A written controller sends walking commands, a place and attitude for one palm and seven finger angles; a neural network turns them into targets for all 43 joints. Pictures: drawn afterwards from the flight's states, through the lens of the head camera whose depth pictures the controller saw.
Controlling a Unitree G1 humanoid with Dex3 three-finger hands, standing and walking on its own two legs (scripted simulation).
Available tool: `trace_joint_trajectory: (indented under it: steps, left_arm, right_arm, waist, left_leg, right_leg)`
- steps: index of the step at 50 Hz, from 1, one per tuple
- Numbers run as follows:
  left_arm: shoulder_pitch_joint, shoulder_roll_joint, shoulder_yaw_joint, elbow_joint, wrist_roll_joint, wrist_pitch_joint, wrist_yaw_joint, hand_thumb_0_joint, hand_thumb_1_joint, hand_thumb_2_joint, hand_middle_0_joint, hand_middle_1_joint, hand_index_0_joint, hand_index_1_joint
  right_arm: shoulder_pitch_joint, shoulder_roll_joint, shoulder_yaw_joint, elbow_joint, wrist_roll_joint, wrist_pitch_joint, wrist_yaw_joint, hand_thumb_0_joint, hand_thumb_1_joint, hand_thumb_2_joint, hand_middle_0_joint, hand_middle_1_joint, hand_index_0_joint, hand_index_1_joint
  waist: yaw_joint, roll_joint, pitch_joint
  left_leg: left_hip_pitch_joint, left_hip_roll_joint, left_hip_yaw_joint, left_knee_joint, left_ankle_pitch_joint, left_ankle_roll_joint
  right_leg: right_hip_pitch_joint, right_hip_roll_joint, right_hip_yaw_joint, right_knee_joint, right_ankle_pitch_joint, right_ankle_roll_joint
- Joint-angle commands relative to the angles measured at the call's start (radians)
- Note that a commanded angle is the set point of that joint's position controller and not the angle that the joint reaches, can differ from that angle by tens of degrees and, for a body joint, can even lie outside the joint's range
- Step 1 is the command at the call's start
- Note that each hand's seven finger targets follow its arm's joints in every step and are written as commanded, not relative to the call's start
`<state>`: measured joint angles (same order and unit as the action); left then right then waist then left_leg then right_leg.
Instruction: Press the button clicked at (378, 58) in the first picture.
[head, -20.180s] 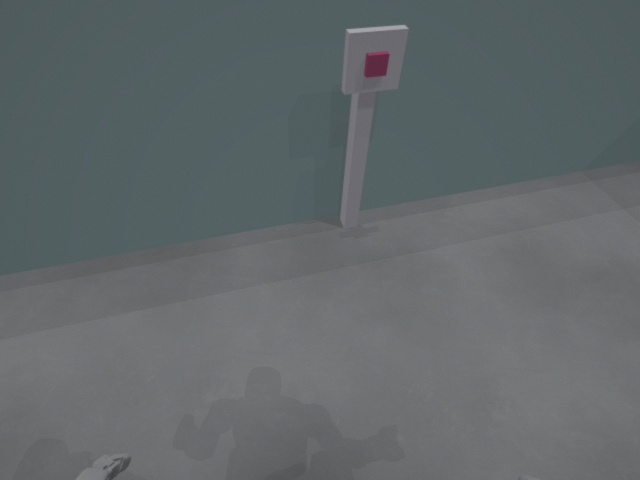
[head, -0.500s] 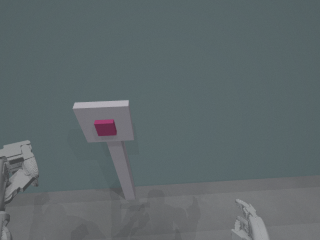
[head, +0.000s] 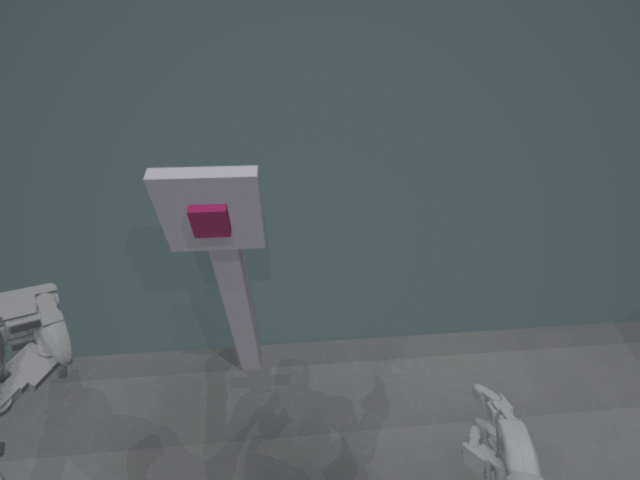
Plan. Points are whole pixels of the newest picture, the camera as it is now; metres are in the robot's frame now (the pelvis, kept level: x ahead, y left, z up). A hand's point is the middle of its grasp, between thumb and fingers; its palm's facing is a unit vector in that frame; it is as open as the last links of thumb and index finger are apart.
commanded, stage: step back with the hand held close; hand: left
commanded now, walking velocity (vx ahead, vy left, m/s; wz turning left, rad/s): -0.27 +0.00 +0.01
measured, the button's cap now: (210, 219) +0.52 +0.23 -0.02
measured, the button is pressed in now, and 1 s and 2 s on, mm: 0 0 0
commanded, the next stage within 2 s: stop stepping back and stand still in 0.78 s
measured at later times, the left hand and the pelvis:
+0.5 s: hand (69, 385) +0.16 +0.22 +0.16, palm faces +0.29 -0.83 -0.48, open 3.1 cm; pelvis -0.05 -0.01 +0.00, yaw -1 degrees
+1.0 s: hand out of the picture +0.01 +0.22 +0.16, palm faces +0.32 -0.84 -0.44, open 3.1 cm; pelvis -0.18 -0.02 +0.01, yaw +2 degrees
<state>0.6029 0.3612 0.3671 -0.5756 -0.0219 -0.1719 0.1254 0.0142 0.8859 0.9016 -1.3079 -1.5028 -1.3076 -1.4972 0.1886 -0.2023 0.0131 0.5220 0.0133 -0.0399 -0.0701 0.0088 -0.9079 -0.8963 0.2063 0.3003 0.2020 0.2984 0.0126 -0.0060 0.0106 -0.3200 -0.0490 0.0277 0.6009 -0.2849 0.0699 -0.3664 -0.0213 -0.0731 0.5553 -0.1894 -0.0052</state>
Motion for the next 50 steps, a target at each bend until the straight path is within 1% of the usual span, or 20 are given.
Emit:
trace_joint_trajectory:
  steps: [1,6,8,12,16,18,22,24,26,29,31,32,33,36,41,42,44,45,47,50]
  left_arm:
    - [-0.065,0.183,0.128,-0.26,0.009,-0.073,0.028,0.0,0.9,0.9,-1.3,-1.5,-1.3,-1.5]
    - [-0.043,0.189,0.119,-0.271,-0.014,-0.093,0.046,0.0,0.9,0.9,-1.3,-1.5,-1.3,-1.5]
    - [-0.032,0.188,0.116,-0.279,-0.013,-0.103,0.052,0.0,0.9,0.9,-1.3,-1.5,-1.3,-1.5]
    - [-0.02,0.188,0.158,-0.27,0.018,-0.123,0.044,0.0,0.9,0.9,-1.3,-1.5,-1.3,-1.5]
    - [0.002,0.19,0.171,-0.251,0.015,-0.139,0.027,0.0,0.9,0.9,-1.3,-1.5,-1.3,-1.5]
    - [0.058,0.162,0.134,-0.235,-0.012,-0.143,0.012,0.0,0.9,0.9,-1.3,-1.5,-1.3,-1.5]
    - [0.031,0.171,0.112,-0.29,-0.022,-0.159,0.0,0.0,0.9,0.9,-1.3,-1.5,-1.3,-1.5]
    - [0.034,0.194,0.124,-0.344,-0.028,-0.155,0.002,0.0,0.9,0.9,-1.3,-1.5,-1.3,-1.5]
    - [0.093,0.226,0.168,-0.352,-0.04,-0.148,0.005,0.0,0.9,0.9,-1.3,-1.5,-1.3,-1.5]
    - [0.166,0.247,0.218,-0.331,-0.054,-0.137,0.0,0.0,0.9,0.9,-1.3,-1.5,-1.3,-1.5]
    - [0.15,0.267,0.245,-0.274,-0.056,-0.128,0.008,0.0,0.9,0.9,-1.3,-1.5,-1.3,-1.5]
    - [0.151,0.257,0.239,-0.229,-0.056,-0.118,0.016,0.0,0.9,0.9,-1.3,-1.5,-1.3,-1.5]
    - [0.14,0.236,0.218,-0.199,-0.055,-0.108,0.021,0.0,0.9,0.9,-1.3,-1.5,-1.3,-1.5]
    - [0.074,0.168,0.131,-0.11,-0.026,-0.086,0.018,0.0,0.9,0.9,-1.3,-1.5,-1.3,-1.5]
    - [-0.027,0.171,0.07,-0.194,-0.011,-0.075,0.036,0.0,0.9,0.9,-1.3,-1.5,-1.3,-1.5]
    - [-0.035,0.18,0.071,-0.233,-0.011,-0.081,0.034,0.0,0.9,0.9,-1.3,-1.5,-1.3,-1.5]
    - [-0.054,0.222,0.099,-0.328,-0.003,-0.11,0.033,0.0,0.9,0.9,-1.3,-1.5,-1.3,-1.5]
    - [0.001,0.225,0.114,-0.348,-0.009,-0.12,0.031,0.0,0.9,0.9,-1.3,-1.5,-1.3,-1.5]
    - [0.056,0.234,0.149,-0.407,-0.013,-0.108,0.033,0.0,0.9,0.9,-1.3,-1.5,-1.3,-1.5]
    - [0.075,0.193,0.154,-0.38,-0.024,-0.1,0.042,0.0,0.9,0.9,-1.3,-1.5,-1.3,-1.5]
  right_arm:
    - [-0.07,-0.16,-0.065,-0.161,-0.008,-0.053,-0.01,0.0,-0.9,-0.9,0.2,0.3,0.2,0.3]
    - [-0.047,-0.146,-0.057,-0.133,-0.013,-0.052,-0.002,0.0,-0.9,-0.9,0.2,0.3,0.2,0.3]
    - [-0.056,-0.146,-0.05,-0.128,-0.015,-0.052,-0.005,0.0,-0.9,-0.9,0.2,0.3,0.2,0.3]
    - [-0.089,-0.151,-0.058,-0.139,-0.02,-0.073,-0.014,0.0,-0.9,-0.9,0.2,0.3,0.2,0.3]
    - [-0.083,-0.147,-0.078,-0.127,-0.027,-0.102,-0.008,0.0,-0.9,-0.9,0.2,0.3,0.2,0.3]
    - [-0.057,-0.147,-0.076,-0.092,-0.029,-0.109,0.003,0.0,-0.9,-0.9,0.2,0.3,0.2,0.3]
    - [-0.047,-0.147,-0.072,-0.045,-0.042,-0.119,0.022,0.0,-0.9,-0.9,0.2,0.3,0.2,0.3]
    - [-0.053,-0.144,-0.072,-0.055,-0.038,-0.112,0.029,0.0,-0.9,-0.9,0.2,0.3,0.2,0.3]
    - [-0.069,-0.14,-0.07,-0.072,-0.032,-0.104,0.031,0.0,-0.9,-0.9,0.2,0.3,0.2,0.3]
    - [-0.114,-0.121,-0.07,-0.122,-0.008,-0.071,0.028,0.0,-0.9,-0.9,0.2,0.3,0.2,0.3]
    - [-0.129,-0.095,-0.071,-0.135,0.009,-0.041,0.018,0.0,-0.9,-0.9,0.2,0.3,0.2,0.3]
    - [-0.15,-0.087,-0.072,-0.126,0.013,-0.035,0.012,0.0,-0.9,-0.9,0.2,0.3,0.2,0.3]
    - [-0.146,-0.084,-0.073,-0.102,0.008,-0.034,0.01,0.0,-0.9,-0.9,0.2,0.3,0.2,0.3]
    - [-0.192,-0.053,-0.04,-0.092,-0.012,-0.008,-0.004,0.0,-0.9,-0.9,0.2,0.3,0.2,0.3]
    - [-0.131,-0.099,-0.048,-0.084,-0.011,-0.001,-0.033,0.0,-0.9,-0.9,0.2,0.3,0.2,0.3]
    - [-0.095,-0.105,-0.05,-0.089,-0.01,0.0,-0.032,0.0,-0.9,-0.9,0.2,0.3,0.2,0.3]
    - [-0.069,-0.132,-0.079,-0.108,-0.005,-0.024,-0.018,0.0,-0.9,-0.9,0.2,0.3,0.2,0.3]
    - [-0.044,-0.132,-0.087,-0.117,0.0,-0.05,-0.004,0.0,-0.9,-0.9,0.2,0.3,0.2,0.3]
    - [-0.082,-0.111,-0.065,-0.135,-0.028,-0.099,-0.001,0.0,-0.9,-0.9,0.2,0.3,0.2,0.3]
    - [-0.06,-0.11,-0.053,-0.112,-0.012,-0.13,0.009,0.0,-0.9,-0.9,0.2,0.3,0.2,0.3]
  waist:
    - [-0.022,0.004,-0.053]
    - [-0.035,-0.042,-0.086]
    - [-0.039,0.025,-0.076]
    - [-0.014,0.255,-0.069]
    - [-0.01,0.139,-0.077]
    - [-0.009,0.087,-0.1]
    - [-0.009,0.19,-0.26]
    - [-0.008,0.213,-0.358]
    - [0.001,0.188,-0.405]
    - [0.003,0.018,-0.351]
    - [-0.006,-0.193,-0.277]
    - [0.007,-0.213,-0.216]
    - [-0.002,-0.178,-0.177]
    - [-0.022,-0.063,-0.058]
    - [-0.038,-0.061,-0.108]
    - [-0.036,-0.042,-0.162]
    - [-0.022,0.099,-0.25]
    - [-0.013,0.117,-0.297]
    - [-0.005,0.324,-0.278]
    - [-0.012,0.212,-0.146]
  left_leg:
    - [-0.391,0.13,-0.179,-0.186,-0.304,0.032]
    - [-0.124,0.072,-0.125,0.0,-0.17,-0.018]
    - [-0.115,0.096,-0.156,-0.09,-0.161,-0.009]
    - [-0.511,0.289,-0.362,-0.414,-0.306,0.069]
    - [-0.353,0.291,-0.321,-0.302,0.01,0.076]
    - [-0.124,0.265,-0.296,-0.233,0.323,0.05]
    - [0.25,0.268,-0.241,-0.147,0.828,0.03]
    - [0.344,0.268,-0.206,-0.115,0.905,0.023]
    - [0.309,0.265,-0.182,-0.11,0.813,0.023]
    - [0.117,0.194,-0.103,-0.045,0.473,-0.008]
    - [-0.039,0.055,-0.034,0.183,-0.009,-0.068]
    - [-0.147,0.013,-0.071,0.381,-0.194,-0.076]
    - [-0.18,0.018,-0.114,0.502,-0.211,-0.081]
    - [-0.19,0.069,-0.078,0.369,-0.156,-0.091]
    - [-0.032,0.045,0.004,-0.159,0.063,-0.067]
    - [0.044,0.079,-0.006,-0.257,0.24,-0.055]
    - [0.168,0.262,-0.156,-0.207,0.635,0.015]
    - [0.224,0.299,-0.147,-0.205,0.612,0.032]
    - [0.058,0.336,-0.244,-0.292,0.361,0.076]
    - [-0.065,0.282,-0.186,-0.294,0.045,0.048]
  right_leg:
    - [0.325,-0.079,0.22,-0.054,-0.03,-0.022]
    - [0.051,-0.194,0.284,-0.237,-0.244,-0.09]
    - [0.034,-0.14,0.2,-0.188,-0.214,-0.059]
    - [0.403,0.057,0.081,0.233,-0.016,0.018]
    - [0.317,0.071,0.108,0.162,-0.076,0.016]
    - [0.197,0.064,0.093,0.04,-0.041,0.01]
    - [0.1,0.063,0.091,-0.054,-0.011,0.013]
    - [0.107,0.056,0.095,-0.059,0.019,0.021]
    - [0.155,0.047,0.094,-0.057,0.059,0.031]
    - [0.218,-0.029,0.134,-0.117,0.339,0.04]
    - [0.145,-0.247,0.325,-0.217,0.57,-0.046]
    - [0.103,-0.325,0.378,-0.249,0.596,-0.088]
    - [0.059,-0.344,0.342,-0.258,0.552,-0.1]
    - [0.054,-0.245,0.247,-0.195,0.61,-0.131]
    - [0.221,-0.128,0.161,-0.097,0.684,-0.007]
    - [0.235,-0.086,0.128,-0.051,0.608,0.029]
    - [0.123,0.005,0.117,0.061,0.192,0.08]
    - [0.078,0.014,0.119,0.1,-0.048,0.072]
    - [0.088,0.031,0.086,0.266,-0.282,0.032]
    - [0.173,0.024,0.066,0.101,-0.248,0.026]
